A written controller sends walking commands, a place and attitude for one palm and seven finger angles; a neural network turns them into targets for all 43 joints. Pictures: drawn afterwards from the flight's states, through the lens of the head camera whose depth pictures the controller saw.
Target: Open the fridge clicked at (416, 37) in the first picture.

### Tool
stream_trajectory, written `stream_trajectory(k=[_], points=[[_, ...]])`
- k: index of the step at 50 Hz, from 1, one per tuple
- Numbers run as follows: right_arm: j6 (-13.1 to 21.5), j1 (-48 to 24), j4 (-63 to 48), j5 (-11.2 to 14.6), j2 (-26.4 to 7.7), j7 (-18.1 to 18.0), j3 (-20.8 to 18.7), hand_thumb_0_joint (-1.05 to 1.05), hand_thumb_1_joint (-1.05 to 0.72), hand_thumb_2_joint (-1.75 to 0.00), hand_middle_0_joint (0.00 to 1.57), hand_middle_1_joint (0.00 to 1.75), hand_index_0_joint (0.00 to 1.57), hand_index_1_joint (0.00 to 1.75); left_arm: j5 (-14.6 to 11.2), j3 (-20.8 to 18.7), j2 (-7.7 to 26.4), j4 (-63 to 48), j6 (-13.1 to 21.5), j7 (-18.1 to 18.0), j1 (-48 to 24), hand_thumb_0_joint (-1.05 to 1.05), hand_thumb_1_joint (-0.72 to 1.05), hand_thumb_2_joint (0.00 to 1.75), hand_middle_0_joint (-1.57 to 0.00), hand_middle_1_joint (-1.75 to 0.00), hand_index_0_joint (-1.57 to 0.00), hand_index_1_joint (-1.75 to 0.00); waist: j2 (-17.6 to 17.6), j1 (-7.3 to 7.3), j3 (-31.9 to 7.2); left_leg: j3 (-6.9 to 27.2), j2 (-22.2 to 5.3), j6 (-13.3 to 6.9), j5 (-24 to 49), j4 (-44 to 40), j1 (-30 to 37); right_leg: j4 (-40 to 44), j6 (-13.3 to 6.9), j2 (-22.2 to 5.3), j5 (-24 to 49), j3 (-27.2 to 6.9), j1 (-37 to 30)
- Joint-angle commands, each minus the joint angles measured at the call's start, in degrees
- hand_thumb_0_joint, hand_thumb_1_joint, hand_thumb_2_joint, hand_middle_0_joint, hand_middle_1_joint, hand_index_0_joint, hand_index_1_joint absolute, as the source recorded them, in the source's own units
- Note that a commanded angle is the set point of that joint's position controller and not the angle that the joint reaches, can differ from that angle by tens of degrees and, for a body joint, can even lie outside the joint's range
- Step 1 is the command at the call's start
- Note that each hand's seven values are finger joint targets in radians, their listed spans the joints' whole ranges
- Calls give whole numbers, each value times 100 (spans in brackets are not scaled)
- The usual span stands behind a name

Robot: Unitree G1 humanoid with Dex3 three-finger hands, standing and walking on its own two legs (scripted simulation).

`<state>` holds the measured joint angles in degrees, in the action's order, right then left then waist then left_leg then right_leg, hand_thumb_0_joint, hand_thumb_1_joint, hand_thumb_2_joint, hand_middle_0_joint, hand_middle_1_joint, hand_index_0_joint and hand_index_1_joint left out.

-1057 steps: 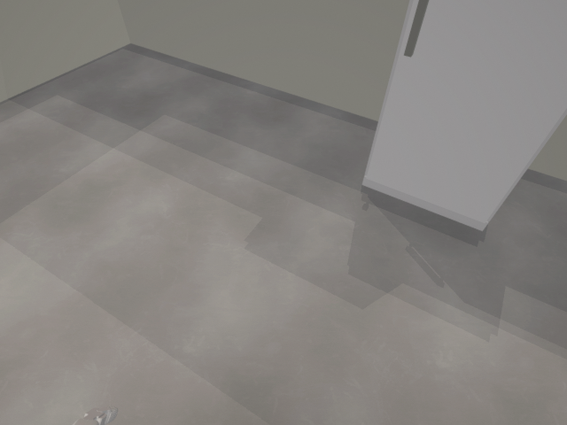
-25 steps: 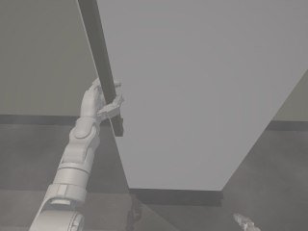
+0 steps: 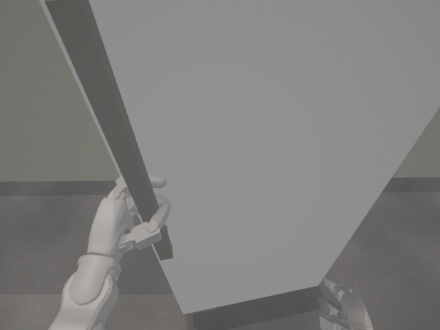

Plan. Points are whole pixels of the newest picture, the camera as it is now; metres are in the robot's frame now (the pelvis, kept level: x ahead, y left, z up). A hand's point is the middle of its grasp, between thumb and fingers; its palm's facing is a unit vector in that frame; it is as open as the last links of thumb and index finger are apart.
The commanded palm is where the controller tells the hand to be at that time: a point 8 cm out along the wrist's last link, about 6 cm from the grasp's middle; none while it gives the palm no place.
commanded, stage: walk backward, drawing the door open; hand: left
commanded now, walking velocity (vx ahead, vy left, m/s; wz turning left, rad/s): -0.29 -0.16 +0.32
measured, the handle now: (138, 169) +0.30 +0.14 +0.19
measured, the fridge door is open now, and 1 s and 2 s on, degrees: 11 36 68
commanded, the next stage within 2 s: none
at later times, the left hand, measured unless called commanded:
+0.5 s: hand (181, 301) +0.14 +0.06 +0.12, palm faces +0.13 -0.98 -0.12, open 6.7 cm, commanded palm +0.10 +0.11 +0.13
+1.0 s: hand out of the picture +0.07 -0.01 +0.12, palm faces +0.47 -0.86 -0.20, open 6.9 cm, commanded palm +0.02 +0.01 +0.13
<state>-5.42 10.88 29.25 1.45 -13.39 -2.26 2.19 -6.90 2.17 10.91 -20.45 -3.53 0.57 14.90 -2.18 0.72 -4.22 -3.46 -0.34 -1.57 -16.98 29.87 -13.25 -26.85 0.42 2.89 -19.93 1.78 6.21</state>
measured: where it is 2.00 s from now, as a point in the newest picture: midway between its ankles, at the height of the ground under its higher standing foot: outside the picture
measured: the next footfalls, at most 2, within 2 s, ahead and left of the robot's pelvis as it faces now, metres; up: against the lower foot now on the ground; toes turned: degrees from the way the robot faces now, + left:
right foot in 0.20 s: +0.06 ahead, -0.09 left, +0.00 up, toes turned +2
left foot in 0.58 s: -0.10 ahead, +0.05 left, +0.00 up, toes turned +18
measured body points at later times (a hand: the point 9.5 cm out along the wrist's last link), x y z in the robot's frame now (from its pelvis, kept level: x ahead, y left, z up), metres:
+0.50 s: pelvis -0.07 -0.06 +0.00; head -0.05 -0.08 +0.45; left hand +0.13 +0.11 +0.13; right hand +0.12 -0.26 -0.10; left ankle -0.13 +0.04 -0.69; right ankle +0.02 -0.09 -0.74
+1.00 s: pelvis -0.11 -0.23 +0.00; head -0.04 -0.22 +0.44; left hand +0.04 +0.03 +0.14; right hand +0.17 -0.32 -0.12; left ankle -0.17 -0.08 -0.69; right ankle -0.04 -0.32 -0.74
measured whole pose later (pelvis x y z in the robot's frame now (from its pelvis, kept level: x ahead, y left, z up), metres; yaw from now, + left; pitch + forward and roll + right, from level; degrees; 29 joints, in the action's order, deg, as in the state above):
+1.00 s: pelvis -0.11 -0.23 +0.00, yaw +32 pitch +1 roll +0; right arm 4.7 4.6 36.5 0.5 -10.6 -2.5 -2.6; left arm 0.7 6.1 10.0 -24.8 5.0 -3.9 12.0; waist -4.0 -1.1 8.5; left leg 6.7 -1.3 1.6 -27.7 51.9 -28.2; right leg -28.5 -1.0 -0.5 -14.0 3.9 15.3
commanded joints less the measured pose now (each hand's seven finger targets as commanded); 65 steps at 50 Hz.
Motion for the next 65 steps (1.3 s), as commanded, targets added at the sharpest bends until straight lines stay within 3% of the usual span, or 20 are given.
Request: stream_trajectory(k=[1,4,10,14,20,26,27,28,29,30,36,42,46,47,49,56,57,58,59,65], points=[[37,-337,-954,-77,-626,-107,-264,0,-90,-90,20,30,20,30,336,-227,470,-1546,675,-330,-720,0,90,90,-45,-140,-45,-140,-492,-375,-1306,749,-564,-559,6372,84,2821,-1560,520,-31,3544,57,1605],[151,-568,-923,-290,-457,1,-283,0,-90,-90,20,30,20,30,433,-45,246,-1633,669,-477,-472,0,90,90,-45,-140,-45,-140,-964,-200,-914,1483,-1338,-772,6498,-429,2537,-1777,161,-72,-789,-331,2139],[286,-663,-1116,-212,-311,-127,-199,0,-90,-90,20,30,20,30,494,39,320,-1731,712,-499,16,0,90,90,-45,-140,-45,-140,168,-198,-528,636,-531,-154,3896,-290,1089,550,218,-373,2907,6,630],[406,-644,-993,-145,-148,-145,-329,0,-90,-90,20,30,20,30,568,-272,363,-1288,898,-469,326,0,90,90,-45,-140,-45,-140,2068,7,-303,382,339,18,-820,1737,-782,905,58,-1578,4108,-875,226],[635,-604,-727,-271,-26,-212,-305,0,-90,-90,20,30,20,30,772,53,90,-1562,1203,-417,-6,0,90,90,-45,-140,-45,-140,926,-75,-657,144,61,110,-1000,2862,-908,1066,-779,-1805,1688,-311,607],[940,-151,-613,-333,-49,-246,-294,0,-90,-90,20,30,20,30,880,461,-44,-2033,1353,-434,-419,0,90,90,-45,-140,-45,-140,560,-367,-506,-197,-73,71,-181,-90,185,831,-329,-1201,600,585,983],[1015,101,-613,-320,-155,-242,-345,0,-90,-90,20,30,20,30,860,658,-84,-2154,1402,-427,-660,0,90,90,-45,-140,-45,-140,-105,-617,-424,539,-499,-64,375,-1264,881,-388,-20,-878,513,622,1617],[1064,-106,-824,-358,-457,-212,-462,0,-90,-90,20,30,20,30,885,682,38,-2238,1500,-446,-734,0,90,90,-45,-140,-45,-140,-1404,-545,-254,3056,-2073,-490,897,-1909,1203,-2169,266,-360,-516,453,2882],[1114,-301,-777,-466,-442,-156,-417,0,-90,-90,20,30,20,30,1068,736,60,-2162,1573,-490,-786,0,90,90,-45,-140,-45,-140,-1096,-340,-299,4693,-3244,-1193,1296,-2076,678,-3727,324,-509,-633,-515,2973],[1130,-580,-737,-465,-528,-115,-427,0,-90,-90,20,30,20,30,1108,681,209,-2253,1605,-515,-1010,0,90,90,-45,-140,-45,-140,-407,-263,-77,4591,-3371,-1497,1530,-2118,159,-4490,238,-432,-323,-950,2755],[1348,-482,-242,-255,-492,113,-547,0,-90,-90,20,30,20,30,976,971,-367,-1859,1341,-452,-783,0,90,90,-45,-140,-45,-140,-684,-133,-25,1735,-1388,-317,1991,-1229,436,-2666,243,-186,161,-285,2142],[1467,-686,-152,-159,-302,70,-598,0,-90,-90,20,30,20,30,909,554,-10,-2216,1547,-529,-1089,0,90,90,-45,-140,-45,-140,-1322,-241,-401,2032,-941,-281,1115,-998,55,365,363,98,341,199,325],[1284,-890,-295,-79,145,61,-505,0,-90,-90,20,30,20,30,829,-228,744,-2716,1598,-614,-1270,0,90,90,-45,-140,-45,-140,1174,-200,-746,125,330,314,-964,1691,-758,917,-380,-1501,3063,-316,106],[1321,-816,-189,-56,-12,-40,-717,0,-90,-90,20,30,20,30,805,-263,556,-2319,1513,-543,-1016,0,90,90,-45,-140,-45,-140,2260,-24,-1115,278,363,193,-1617,3095,-881,894,-822,-2041,2944,-609,128],[1320,-919,-248,-114,117,-165,-624,0,-90,-90,20,30,20,30,830,-133,305,-2031,1324,-467,-890,0,90,90,-45,-140,-45,-140,1801,1,-844,531,0,220,-1805,3968,-1534,350,-1195,-2019,3630,-499,-93],[1311,-466,-413,-264,44,-349,-514,0,-90,-90,20,30,20,30,744,7,148,-2212,1509,-374,-1450,0,90,90,-45,-140,-45,-140,900,-351,-813,-232,-212,225,95,-424,154,-892,-764,-1356,3801,376,98],[1321,-208,-421,-251,-105,-360,-590,0,-90,-90,20,30,20,30,736,142,105,-2260,1511,-369,-1682,0,90,90,-45,-140,-45,-140,371,-609,-954,453,-711,54,1837,-1012,1824,-1980,-368,-1089,2818,559,1471],[1331,-379,-523,-319,-445,-341,-718,0,-90,-90,20,30,20,30,761,275,41,-2159,1565,-363,-1645,0,90,90,-45,-140,-45,-140,-1019,-449,-848,2807,-2529,-541,4627,-1256,3164,-3140,162,-398,-242,464,3412],[1326,-334,-460,-420,-473,-225,-618,0,-90,-90,20,30,20,30,995,182,190,-2242,1738,-382,-1880,0,90,90,-45,-140,-45,-140,-856,-339,-953,3998,-3391,-1224,6218,-900,3221,-3932,312,-474,-1377,-377,3805],[1402,-749,-123,-255,-443,-51,-678,0,-90,-90,20,30,20,30,873,-75,153,-2052,1457,-393,-1876,0,90,90,-45,-140,-45,-140,-1084,-121,-376,1311,-1872,-380,3041,-779,936,-3015,244,-588,289,-520,2258]])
